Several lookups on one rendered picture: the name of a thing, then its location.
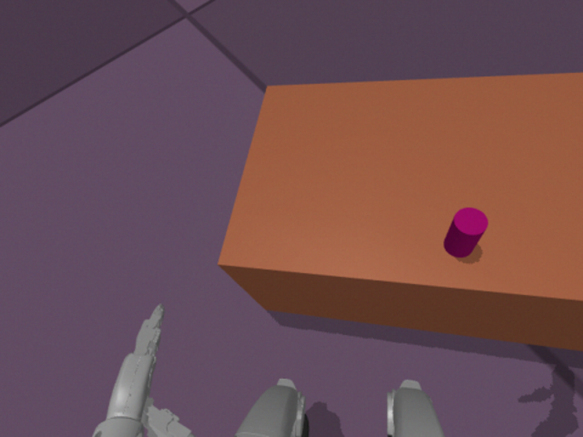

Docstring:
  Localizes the can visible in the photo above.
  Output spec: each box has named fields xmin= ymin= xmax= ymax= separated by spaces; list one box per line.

xmin=444 ymin=208 xmax=488 ymax=258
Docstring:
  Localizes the left robot arm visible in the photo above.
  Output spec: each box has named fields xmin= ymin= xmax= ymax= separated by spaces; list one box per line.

xmin=92 ymin=417 xmax=144 ymax=437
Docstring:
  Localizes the left robot hand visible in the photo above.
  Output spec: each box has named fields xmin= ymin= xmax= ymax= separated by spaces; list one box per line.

xmin=106 ymin=304 xmax=196 ymax=437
